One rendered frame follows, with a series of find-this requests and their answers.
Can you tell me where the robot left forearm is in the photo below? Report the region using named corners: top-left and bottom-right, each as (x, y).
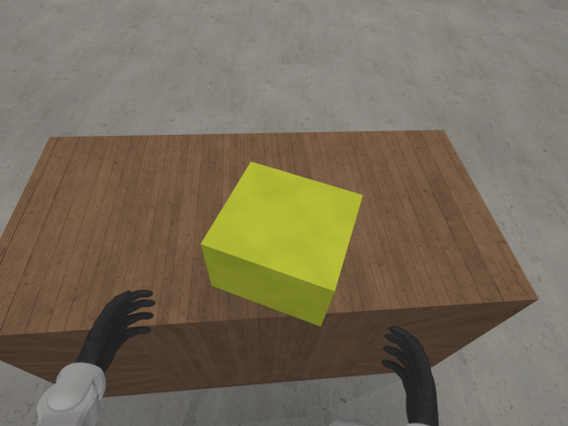
top-left (36, 362), bottom-right (106, 426)

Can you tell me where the robot right hand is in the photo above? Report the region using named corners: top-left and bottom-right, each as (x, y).
top-left (382, 327), bottom-right (438, 426)

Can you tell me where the pedestal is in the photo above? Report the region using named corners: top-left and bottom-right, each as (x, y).
top-left (0, 130), bottom-right (539, 398)

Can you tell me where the carton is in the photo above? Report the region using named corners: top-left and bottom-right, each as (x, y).
top-left (201, 162), bottom-right (363, 327)

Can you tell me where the robot left hand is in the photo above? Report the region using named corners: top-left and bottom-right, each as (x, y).
top-left (75, 290), bottom-right (155, 373)

